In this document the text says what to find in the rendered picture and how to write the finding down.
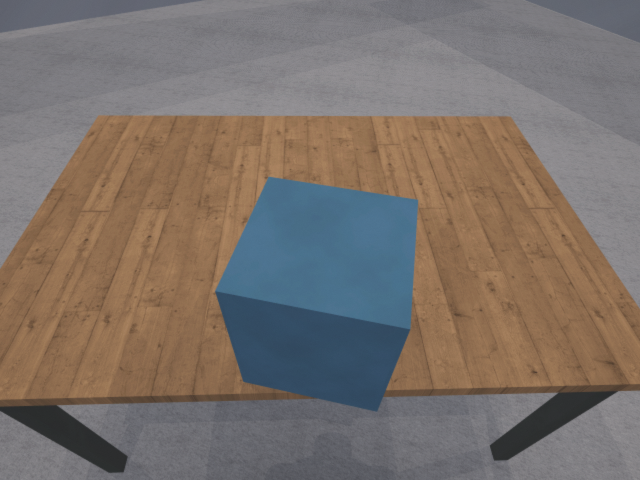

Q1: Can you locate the carton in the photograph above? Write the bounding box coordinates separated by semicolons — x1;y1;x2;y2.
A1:
215;177;418;412

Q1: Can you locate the table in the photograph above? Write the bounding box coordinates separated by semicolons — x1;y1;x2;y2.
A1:
0;115;640;473

